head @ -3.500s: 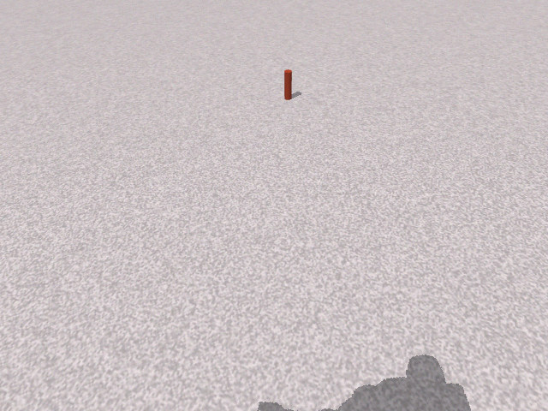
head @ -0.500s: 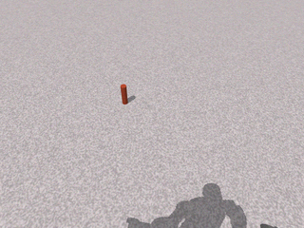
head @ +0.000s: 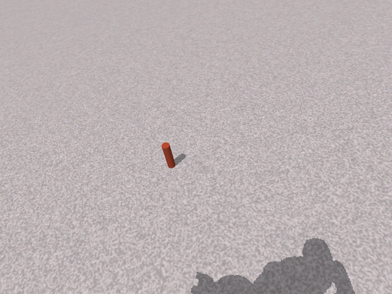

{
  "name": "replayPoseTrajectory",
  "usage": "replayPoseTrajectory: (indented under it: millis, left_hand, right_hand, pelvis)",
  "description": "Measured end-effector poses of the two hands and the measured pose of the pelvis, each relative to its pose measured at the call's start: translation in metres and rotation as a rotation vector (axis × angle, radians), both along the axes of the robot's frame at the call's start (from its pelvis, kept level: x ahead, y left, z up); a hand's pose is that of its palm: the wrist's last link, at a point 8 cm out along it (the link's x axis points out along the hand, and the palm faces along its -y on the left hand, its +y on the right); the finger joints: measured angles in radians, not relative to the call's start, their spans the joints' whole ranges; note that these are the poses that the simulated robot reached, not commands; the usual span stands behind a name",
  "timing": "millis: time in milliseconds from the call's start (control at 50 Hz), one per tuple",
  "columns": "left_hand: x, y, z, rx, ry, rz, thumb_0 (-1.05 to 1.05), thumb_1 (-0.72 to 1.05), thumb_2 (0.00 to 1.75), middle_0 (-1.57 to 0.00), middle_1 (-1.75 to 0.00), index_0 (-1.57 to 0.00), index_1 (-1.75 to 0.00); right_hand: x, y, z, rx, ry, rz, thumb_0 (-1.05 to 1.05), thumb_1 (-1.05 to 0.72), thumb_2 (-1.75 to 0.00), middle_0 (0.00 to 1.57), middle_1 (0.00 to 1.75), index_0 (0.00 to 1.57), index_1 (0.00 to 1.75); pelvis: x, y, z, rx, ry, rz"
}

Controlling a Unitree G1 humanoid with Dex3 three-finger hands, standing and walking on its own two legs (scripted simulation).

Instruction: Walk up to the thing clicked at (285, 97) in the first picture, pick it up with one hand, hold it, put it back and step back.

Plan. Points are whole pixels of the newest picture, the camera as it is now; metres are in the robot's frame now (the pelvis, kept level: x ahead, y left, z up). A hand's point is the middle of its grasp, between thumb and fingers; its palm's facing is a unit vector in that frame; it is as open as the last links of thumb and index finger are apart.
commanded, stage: walk up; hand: left
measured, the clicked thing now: (168, 155) +1.04 +0.29 -0.68
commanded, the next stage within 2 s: none
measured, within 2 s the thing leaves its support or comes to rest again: neither
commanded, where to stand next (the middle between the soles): +0.71 +0.08 m, yaw -1 degrees
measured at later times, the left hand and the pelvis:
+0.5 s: hand (79, 277) +0.22 +0.35 -0.16, palm faces +0.00 -0.95 -0.32, open 7.4 cm; pelvis +0.20 +0.08 +0.00, yaw +2 degrees
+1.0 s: hand (112, 186) +0.46 +0.31 -0.12, palm faces -0.03 -0.92 -0.40, open 7.4 cm; pelvis +0.36 +0.04 -0.01, yaw -1 degrees
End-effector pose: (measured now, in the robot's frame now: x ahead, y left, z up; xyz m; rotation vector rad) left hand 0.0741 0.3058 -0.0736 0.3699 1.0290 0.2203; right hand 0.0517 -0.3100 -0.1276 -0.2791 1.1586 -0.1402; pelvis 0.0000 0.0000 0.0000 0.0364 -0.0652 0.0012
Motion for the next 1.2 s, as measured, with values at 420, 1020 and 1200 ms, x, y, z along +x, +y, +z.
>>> replayPoseTrajectory:
  millis: [420,1020,1200]
  left_hand:
    - [0.089,0.082,-0.062,-0.064,0.204,0.102,0.0,0.9,0.9,-0.2,-0.3,-0.2,-0.3]
    - [0.379,0.042,-0.006,0.003,0.0,-0.035,0.0,0.9,0.9,-0.2,-0.3,-0.2,-0.3]
    - [0.392,0.06,-0.006,0.004,0.065,-0.004,0.0,0.9,0.9,-0.2,-0.3,-0.21,-0.3]
  right_hand:
    - [0.226,0.068,0.033,-0.11,-0.108,0.103,0.01,-0.9,-0.9,0.2,0.3,0.2,0.3]
    - [0.346,0.045,-0.007,-0.004,0.052,-0.021,0.01,-0.9,-0.9,0.2,0.3,0.2,0.3]
    - [0.409,0.039,0.012,-0.045,0.024,-0.008,0.01,-0.9,-0.9,0.2,0.3,0.2,0.3]
  pelvis:
    - [0.168,0.069,-0.017,-0.067,0.012,0.037]
    - [0.367,0.044,-0.006,0.005,-0.006,-0.014]
    - [0.417,0.053,0.0,-0.037,0.003,-0.008]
